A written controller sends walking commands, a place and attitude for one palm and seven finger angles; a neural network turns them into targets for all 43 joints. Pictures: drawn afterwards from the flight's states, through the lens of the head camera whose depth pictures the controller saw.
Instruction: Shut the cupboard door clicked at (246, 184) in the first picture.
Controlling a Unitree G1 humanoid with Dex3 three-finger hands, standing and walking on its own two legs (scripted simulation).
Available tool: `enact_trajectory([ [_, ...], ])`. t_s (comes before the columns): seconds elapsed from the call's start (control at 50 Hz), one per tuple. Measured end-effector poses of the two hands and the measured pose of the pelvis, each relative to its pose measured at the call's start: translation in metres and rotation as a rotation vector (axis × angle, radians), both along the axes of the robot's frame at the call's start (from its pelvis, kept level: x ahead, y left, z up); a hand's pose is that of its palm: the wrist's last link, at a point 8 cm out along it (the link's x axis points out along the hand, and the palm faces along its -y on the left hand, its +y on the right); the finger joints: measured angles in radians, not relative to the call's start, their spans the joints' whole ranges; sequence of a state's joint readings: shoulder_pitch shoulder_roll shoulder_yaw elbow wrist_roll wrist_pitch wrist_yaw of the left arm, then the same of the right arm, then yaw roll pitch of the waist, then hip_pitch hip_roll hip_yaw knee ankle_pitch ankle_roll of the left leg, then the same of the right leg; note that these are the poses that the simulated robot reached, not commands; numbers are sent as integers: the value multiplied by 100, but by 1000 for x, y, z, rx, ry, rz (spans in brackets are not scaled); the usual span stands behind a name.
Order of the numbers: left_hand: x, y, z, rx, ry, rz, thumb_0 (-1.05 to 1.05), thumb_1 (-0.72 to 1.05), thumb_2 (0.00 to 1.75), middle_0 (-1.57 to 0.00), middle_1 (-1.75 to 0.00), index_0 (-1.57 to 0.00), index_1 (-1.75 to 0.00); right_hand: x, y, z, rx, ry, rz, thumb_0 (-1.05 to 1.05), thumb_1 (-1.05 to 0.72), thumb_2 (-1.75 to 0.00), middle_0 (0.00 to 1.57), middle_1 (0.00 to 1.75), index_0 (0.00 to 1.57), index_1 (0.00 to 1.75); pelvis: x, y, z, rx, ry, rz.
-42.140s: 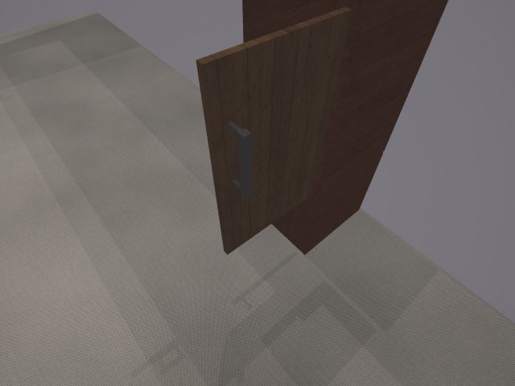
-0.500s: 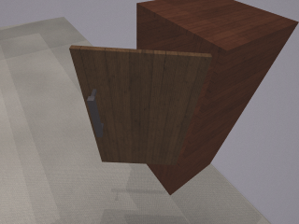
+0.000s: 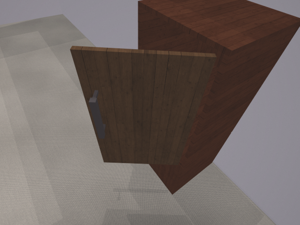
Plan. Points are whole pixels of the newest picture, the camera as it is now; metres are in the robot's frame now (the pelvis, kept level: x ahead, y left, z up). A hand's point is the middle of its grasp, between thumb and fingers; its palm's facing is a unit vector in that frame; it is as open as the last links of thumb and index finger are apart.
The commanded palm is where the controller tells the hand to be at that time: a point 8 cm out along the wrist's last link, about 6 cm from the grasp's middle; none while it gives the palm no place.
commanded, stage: look again from close up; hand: left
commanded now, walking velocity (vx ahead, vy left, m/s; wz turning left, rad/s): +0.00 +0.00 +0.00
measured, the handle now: (99, 115) +0.43 +0.20 +0.02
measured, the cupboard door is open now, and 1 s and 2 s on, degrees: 53 53 53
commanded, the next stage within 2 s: raise the hand and make a fist in 1.10 s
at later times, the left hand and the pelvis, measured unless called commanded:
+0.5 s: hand out of the picture -0.02 +0.15 -0.18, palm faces +0.02 -0.99 -0.16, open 7.4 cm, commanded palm none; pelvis +0.00 -0.01 +0.00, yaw +0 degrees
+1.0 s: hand out of the picture -0.03 +0.15 -0.18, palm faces +0.02 -0.99 -0.16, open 7.4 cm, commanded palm none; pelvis -0.01 -0.01 +0.00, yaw +0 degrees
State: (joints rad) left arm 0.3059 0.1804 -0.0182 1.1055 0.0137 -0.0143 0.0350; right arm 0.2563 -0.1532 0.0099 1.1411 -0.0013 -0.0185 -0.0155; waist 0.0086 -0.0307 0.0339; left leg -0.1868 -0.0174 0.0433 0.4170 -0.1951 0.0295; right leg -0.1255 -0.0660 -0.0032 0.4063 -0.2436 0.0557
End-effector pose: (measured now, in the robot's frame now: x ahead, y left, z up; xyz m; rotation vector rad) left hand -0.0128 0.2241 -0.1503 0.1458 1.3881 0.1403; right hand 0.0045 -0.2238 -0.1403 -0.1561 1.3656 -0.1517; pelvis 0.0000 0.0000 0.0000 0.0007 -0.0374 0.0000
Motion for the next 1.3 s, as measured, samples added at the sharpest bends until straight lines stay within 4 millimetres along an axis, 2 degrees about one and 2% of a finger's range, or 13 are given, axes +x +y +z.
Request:
enact_trajectory([
  [0.48, -9, -19, -2, -29, 13, 7, 0, 91, 90, -20, -30, -20, -30, -12, 0, -1, 10, 21, -20, 1, -91, -90, 20, 30, 20, 30, -2, -6, 1, 0, -3, -4],
  [0.84, -17, -23, -2, -31, 26, 12, 0, 91, 90, -20, -30, -19, -30, -19, -1, -1, 15, 34, -25, 1, -91, -90, 20, 30, 20, 30, -5, -10, 1, 0, -1, -4],
  [1.22, -15, -25, -1, -24, 22, 3, 0, 91, 90, -20, -30, -19, -30, -24, -1, -3, 23, 43, -24, 1, -91, -90, 20, 30, 20, 30, -7, -12, 0, -4, 7, -5],
  [1.24, -4, -22, 4, -29, -32, 59, 0, 91, 90, -20, -30, -20, -30, -21, -4, -1, 4, 12, -15, 2, -92, -90, 20, 30, 20, 30, -8, -12, -1, -7, 3, -2],
  [1.26, 14, -14, 17, -2, -142, 82, 1, 92, 90, -20, -30, -20, -30, -16, -8, 2, -24, -54, -8, 2, -92, -90, 20, 30, 20, 30, -9, -12, -2, -5, 1, -6],
  [1.3, 60, 3, 54, 76, -444, 90, 3, 95, 90, -21, -30, -21, -30, 0, -19, 9, -59, -207, 0, 3, -93, -90, 20, 30, 20, 30, -9, -14, -4, -1, 5, -7],
])
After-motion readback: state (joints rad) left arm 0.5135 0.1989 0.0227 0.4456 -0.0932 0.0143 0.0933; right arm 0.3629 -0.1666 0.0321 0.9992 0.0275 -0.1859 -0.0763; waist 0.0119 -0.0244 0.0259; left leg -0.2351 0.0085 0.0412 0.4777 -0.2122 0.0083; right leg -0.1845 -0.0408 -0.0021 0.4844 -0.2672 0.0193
